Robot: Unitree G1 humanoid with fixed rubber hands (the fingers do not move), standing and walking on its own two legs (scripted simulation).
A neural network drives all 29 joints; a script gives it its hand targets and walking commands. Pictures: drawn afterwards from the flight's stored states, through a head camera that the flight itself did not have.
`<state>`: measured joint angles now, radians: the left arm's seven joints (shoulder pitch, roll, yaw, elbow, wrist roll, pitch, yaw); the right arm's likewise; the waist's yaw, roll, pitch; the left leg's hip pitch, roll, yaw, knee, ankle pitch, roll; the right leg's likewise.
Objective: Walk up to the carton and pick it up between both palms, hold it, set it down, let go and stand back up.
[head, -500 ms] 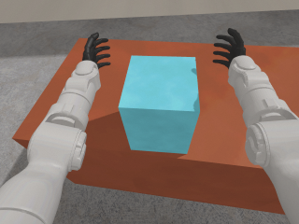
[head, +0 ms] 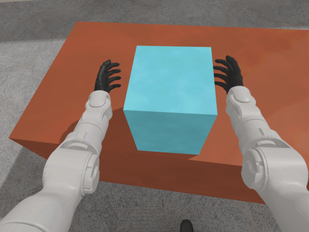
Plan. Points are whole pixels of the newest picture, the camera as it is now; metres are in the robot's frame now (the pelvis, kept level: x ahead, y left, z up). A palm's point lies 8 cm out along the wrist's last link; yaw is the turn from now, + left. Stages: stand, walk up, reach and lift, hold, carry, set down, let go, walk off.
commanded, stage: reach and lift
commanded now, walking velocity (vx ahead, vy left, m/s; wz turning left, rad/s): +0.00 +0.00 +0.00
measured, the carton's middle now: (170, 104) +0.45 -0.04 +0.00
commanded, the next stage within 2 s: none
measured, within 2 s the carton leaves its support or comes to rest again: neither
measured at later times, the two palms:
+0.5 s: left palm (117, 89) +0.47 +0.10 +0.06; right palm (228, 87) +0.46 -0.20 +0.05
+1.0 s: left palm (118, 91) +0.47 +0.10 +0.05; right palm (224, 88) +0.46 -0.19 +0.05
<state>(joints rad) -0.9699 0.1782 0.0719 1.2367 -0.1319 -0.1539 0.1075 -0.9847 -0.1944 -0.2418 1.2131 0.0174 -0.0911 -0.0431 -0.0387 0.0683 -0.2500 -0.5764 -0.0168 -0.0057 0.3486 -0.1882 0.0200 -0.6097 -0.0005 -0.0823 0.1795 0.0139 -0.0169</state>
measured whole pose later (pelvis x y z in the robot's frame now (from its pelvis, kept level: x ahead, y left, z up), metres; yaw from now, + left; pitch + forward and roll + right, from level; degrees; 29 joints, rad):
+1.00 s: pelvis +0.02 -0.01 +0.01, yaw +3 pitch +23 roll +0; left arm -0.90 -0.04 0.53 1.06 0.38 -0.24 0.03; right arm -0.86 0.08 -0.68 0.88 -0.57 -0.22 -0.04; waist -0.06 0.09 -0.16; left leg -0.45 -0.01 -0.05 0.19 -0.13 0.01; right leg -0.49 0.00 -0.12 0.06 0.03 -0.03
